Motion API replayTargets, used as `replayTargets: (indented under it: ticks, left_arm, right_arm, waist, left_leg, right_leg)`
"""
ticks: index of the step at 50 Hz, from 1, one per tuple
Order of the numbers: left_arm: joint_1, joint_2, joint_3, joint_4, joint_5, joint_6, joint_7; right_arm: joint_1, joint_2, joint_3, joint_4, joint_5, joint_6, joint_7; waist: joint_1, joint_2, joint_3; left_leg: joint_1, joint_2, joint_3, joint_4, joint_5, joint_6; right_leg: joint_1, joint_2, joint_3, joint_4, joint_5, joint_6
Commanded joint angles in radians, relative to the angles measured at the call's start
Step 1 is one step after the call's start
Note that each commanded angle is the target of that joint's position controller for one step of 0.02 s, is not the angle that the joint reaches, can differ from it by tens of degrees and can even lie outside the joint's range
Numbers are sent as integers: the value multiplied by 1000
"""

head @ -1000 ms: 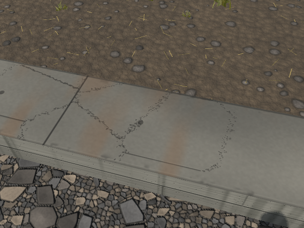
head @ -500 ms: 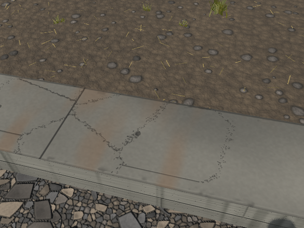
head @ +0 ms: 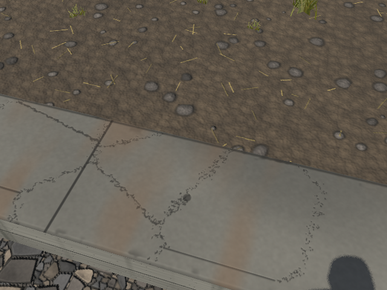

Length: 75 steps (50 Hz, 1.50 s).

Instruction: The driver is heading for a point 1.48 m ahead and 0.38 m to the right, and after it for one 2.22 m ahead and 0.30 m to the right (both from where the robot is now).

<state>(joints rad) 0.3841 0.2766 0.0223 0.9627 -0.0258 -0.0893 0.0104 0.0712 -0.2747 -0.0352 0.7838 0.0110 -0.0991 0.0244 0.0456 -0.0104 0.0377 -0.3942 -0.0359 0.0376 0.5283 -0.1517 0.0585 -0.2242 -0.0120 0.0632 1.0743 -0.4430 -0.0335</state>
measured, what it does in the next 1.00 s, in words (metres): climbs: right foot 0.11 m higher, then right foot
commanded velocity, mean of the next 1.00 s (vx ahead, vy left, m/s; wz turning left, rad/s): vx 0.49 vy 0.00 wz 0.00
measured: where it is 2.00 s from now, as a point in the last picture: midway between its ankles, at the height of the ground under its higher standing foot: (271, 116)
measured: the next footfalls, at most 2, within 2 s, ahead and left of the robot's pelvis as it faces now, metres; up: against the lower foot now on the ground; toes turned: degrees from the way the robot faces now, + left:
right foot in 0.38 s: +0.29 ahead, -0.14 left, +0.11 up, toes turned -6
right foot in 0.54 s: +0.28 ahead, -0.15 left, -0.01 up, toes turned -3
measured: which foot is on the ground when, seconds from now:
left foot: down 0.00-0.52, up 0.54-0.80, down 0.82-1.00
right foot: up 0.00-0.36, down 0.38-0.46, up 0.48-0.52, down 0.54-0.82, up 0.84-1.00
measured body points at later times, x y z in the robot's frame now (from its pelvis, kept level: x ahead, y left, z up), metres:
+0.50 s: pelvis +0.26 -0.06 +0.00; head +0.29 -0.09 +0.45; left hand +0.49 +0.14 -0.07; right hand +0.20 -0.31 -0.16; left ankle +0.09 +0.09 -0.72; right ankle +0.26 -0.15 -0.66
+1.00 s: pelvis +0.57 -0.14 +0.16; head +0.59 -0.17 +0.61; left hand +0.73 +0.14 +0.08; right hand +0.53 -0.35 -0.01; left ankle +0.58 -0.08 -0.55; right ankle +0.54 -0.31 -0.32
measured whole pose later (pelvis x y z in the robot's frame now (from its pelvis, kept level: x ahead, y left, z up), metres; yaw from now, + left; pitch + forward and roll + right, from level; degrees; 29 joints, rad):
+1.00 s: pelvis +0.57 -0.14 +0.16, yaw -2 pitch +5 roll +3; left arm 0.18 0.31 0.05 0.75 0.09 -0.04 -0.06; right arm 0.40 -0.20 0.03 1.05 -0.06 -0.05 0.10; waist 0.00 0.00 -0.06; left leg -0.46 -0.15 0.08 0.70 -0.34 0.12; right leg -0.94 0.03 0.25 1.92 -0.10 -0.14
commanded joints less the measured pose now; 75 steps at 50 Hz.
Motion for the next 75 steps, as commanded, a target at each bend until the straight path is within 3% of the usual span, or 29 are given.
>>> replayTargets:
  ticks: [1,17,18,22,24,26,27,28,29,32,36,38,39,40,41,42,43,44,45,46,48,53,56,63,65,67,68,69,75]
  left_arm:
    - [-49,119,29,-89,3,-27,9]
    - [-368,-17,-22,-239,12,3,-30]
    - [-436,1,-19,-284,106,24,-20]
    - [-543,-30,-41,-406,66,26,-1]
    - [-259,-3,-40,-358,49,-8,-4]
    - [196,71,21,-155,15,-12,0]
    - [209,143,31,-92,60,4,-6]
    - [324,241,44,-101,44,21,-7]
    - [294,138,29,-104,49,50,-7]
    - [89,-1,-2,-70,74,29,-16]
    - [302,-108,-33,113,51,3,-15]
    - [104,-44,-31,37,23,23,15]
    - [98,310,43,29,201,-11,-136]
    - [-178,560,158,-112,170,-17,-178]
    - [-397,501,154,-191,177,-12,-185]
    - [-79,278,110,-91,201,0,-218]
    - [100,313,136,-33,69,12,-181]
    - [-37,215,122,-119,40,9,-159]
    - [-109,50,64,-199,89,9,-115]
    - [-20,-32,23,-208,148,27,-73]
    - [18,-79,-26,-188,136,69,-54]
    - [-255,-14,-27,-317,88,3,-86]
    - [-359,4,-20,-338,99,29,-95]
    - [-585,31,4,-415,68,28,-64]
    - [-411,105,42,-365,36,-3,-43]
    - [33,144,56,-255,52,-9,-36]
    - [143,163,72,-199,-16,13,-19]
    - [20,137,58,-207,-23,12,-8]
    - [-160,22,31,-184,18,-26,-31]
  right_arm:
    - [83,-121,-32,-11,-11,-13,4]
    - [406,-114,-17,157,-5,62,-60]
    - [451,-124,-21,173,-87,42,-58]
    - [447,-122,-28,187,-109,26,-70]
    - [230,-133,-32,123,-115,42,-65]
    - [72,-149,-41,98,-21,34,-47]
    - [34,-75,-29,48,-48,8,-44]
    - [252,50,-1,38,-31,-13,-42]
    - [344,21,-13,73,17,2,-38]
    - [51,55,15,-59,-50,49,-40]
    - [-265,215,107,-290,-26,51,-35]
    - [-117,112,114,-273,-40,64,-13]
    - [-110,-56,92,-427,7,140,44]
    - [174,-81,65,-290,43,197,62]
    - [646,-95,43,-68,35,210,55]
    - [971,-106,25,139,14,192,51]
    - [951,-157,14,59,-99,168,74]
    - [717,-211,-1,95,-104,115,73]
    - [401,-84,28,113,-48,64,89]
    - [280,91,82,149,-54,45,96]
    - [82,243,109,169,-81,15,101]
    - [309,65,70,185,-95,-71,17]
    - [340,-4,51,137,-42,-75,41]
    - [503,-109,-3,196,-41,-32,36]
    - [471,-109,-6,180,-60,-33,21]
    - [586,58,58,114,-91,-53,19]
    - [423,-71,7,123,33,-43,-12]
    - [325,-108,-7,69,49,-45,-19]
    - [271,-7,-20,6,13,11,-36]
  waist:
    - [-53,45,-46]
    - [-123,66,42]
    - [-140,84,23]
    - [-133,106,19]
    - [58,11,-160]
    - [265,-108,-249]
    - [158,-241,-20]
    - [64,-371,-201]
    - [53,-247,-330]
    - [-20,-62,10]
    - [-45,-167,140]
    - [-198,-10,-9]
    - [-388,39,-255]
    - [-516,47,-293]
    - [-608,27,-337]
    - [-459,435,-667]
    - [-448,93,-711]
    - [-288,-15,-274]
    - [-131,-78,-127]
    - [-45,-125,-167]
    - [98,-211,-68]
    - [-44,84,-101]
    - [-86,123,-53]
    - [-149,122,27]
    - [-71,101,-132]
    - [52,-260,-609]
    - [127,-171,-453]
    - [82,-83,-260]
    - [-88,-71,-78]
  left_leg:
    - [293,284,-398,-354,-21,168]
    - [695,371,-279,-339,187,205]
    - [722,323,-208,-291,341,213]
    - [800,343,-184,-149,734,145]
    - [594,219,-65,153,1098,53]
    - [147,39,-63,666,370,-3]
    - [-366,-73,-92,1026,-369,0]
    - [-529,-110,-279,1185,-436,22]
    - [-479,-117,-251,1247,-236,9]
    - [-807,-88,-27,1472,-329,26]
    - [-995,-59,108,1490,-578,120]
    - [-327,-39,228,992,-429,125]
    - [166,-132,33,902,-379,67]
    - [467,-163,80,733,-87,46]
    - [713,-115,-66,373,58,126]
    - [957,218,-612,365,766,448]
    - [700,295,-1155,83,734,573]
    - [468,296,-1083,-4,413,458]
    - [313,233,-846,-26,125,396]
    - [260,197,-661,-49,129,353]
    - [15,106,-291,-112,112,211]
    - [-125,-7,-115,-259,190,137]
    - [-50,73,-138,-325,191,152]
    - [462,306,-276,-237,401,152]
    - [403,217,-174,-70,714,60]
    - [-224,-53,-86,472,-151,-86]
    - [-345,3,-151,790,-401,-88]
    - [-419,47,-170,861,-318,-65]
    - [-311,169,-106,716,-87,-39]
  right_leg:
    - [-386,-112,23,141,149,-14]
    - [-907,-138,-60,125,35,40]
    - [-930,-129,-110,222,-42,16]
    - [-1084,-114,-7,323,-319,-56]
    - [-487,-40,17,-230,-128,-95]
    - [371,-69,-35,-894,800,-14]
    - [546,-161,38,-744,1544,54]
    - [761,-362,162,-439,2503,86]
    - [660,-360,221,-514,2181,33]
    - [401,-207,76,-640,1475,15]
    - [226,-157,-117,-822,1440,46]
    - [-113,-101,-217,-997,1604,2]
    - [-469,-207,77,-819,2019,-18]
    - [-596,-230,52,-725,2410,43]
    - [-630,-274,49,-310,2349,141]
    - [-649,-11,62,703,252,231]
    - [-593,235,352,1043,354,63]
    - [-829,249,335,1234,368,42]
    - [-950,216,308,1230,294,-17]
    - [-952,178,324,1176,338,-79]
    - [-875,-9,162,855,383,-171]
    - [-585,-91,-38,353,445,37]
    - [-434,-80,-63,-45,494,104]
    - [-431,-27,-90,-595,415,-4]
    - [-37,5,-118,-574,531,-100]
    - [898,-386,465,-598,623,-465]
    - [721,-405,584,-671,519,-329]
    - [512,-364,465,-705,471,-242]
    - [80,-203,103,-905,519,-205]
